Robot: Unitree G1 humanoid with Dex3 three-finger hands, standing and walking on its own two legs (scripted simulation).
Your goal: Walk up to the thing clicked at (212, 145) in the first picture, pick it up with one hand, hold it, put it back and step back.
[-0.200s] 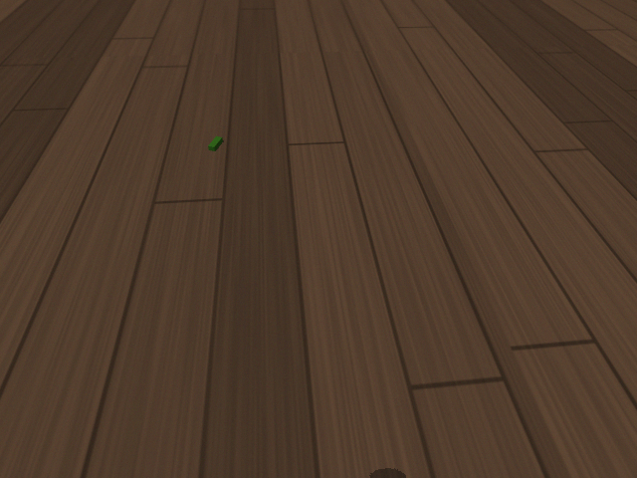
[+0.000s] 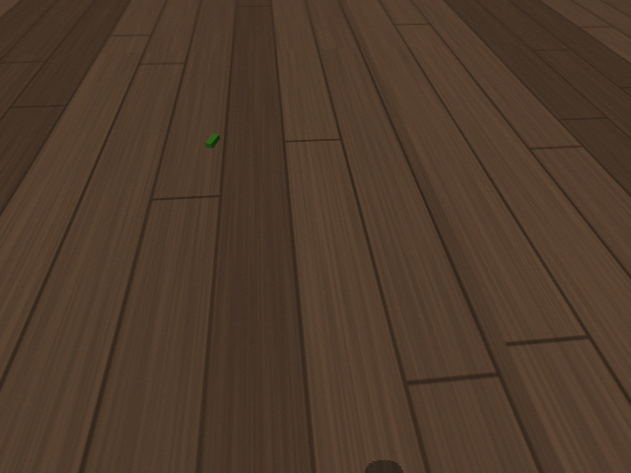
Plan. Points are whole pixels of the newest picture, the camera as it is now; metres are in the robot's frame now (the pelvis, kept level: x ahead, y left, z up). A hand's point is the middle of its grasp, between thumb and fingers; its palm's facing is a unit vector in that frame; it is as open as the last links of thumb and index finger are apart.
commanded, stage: stand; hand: left
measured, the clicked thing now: (212, 140) +1.81 +0.53 -0.77
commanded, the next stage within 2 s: walk up in 0.92 s
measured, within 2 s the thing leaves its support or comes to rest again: neither
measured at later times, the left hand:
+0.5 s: hand out of the picture +0.08 +0.25 -0.15, palm faces -0.04 -0.94 -0.34, open 7.4 cm
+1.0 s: hand out of the picture +0.08 +0.26 -0.15, palm faces +0.05 -0.95 -0.31, open 7.4 cm
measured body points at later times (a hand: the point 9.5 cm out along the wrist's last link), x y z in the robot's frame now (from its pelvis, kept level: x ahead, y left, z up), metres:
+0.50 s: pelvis +0.00 +0.00 +0.00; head +0.01 +0.00 +0.45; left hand +0.08 +0.30 -0.13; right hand +0.08 -0.30 -0.13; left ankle +0.00 +0.13 -0.75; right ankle +0.00 -0.12 -0.75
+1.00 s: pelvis +0.01 +0.00 +0.00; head +0.01 +0.01 +0.45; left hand +0.08 +0.31 -0.13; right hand +0.08 -0.30 -0.13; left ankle +0.00 +0.13 -0.74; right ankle +0.00 -0.12 -0.75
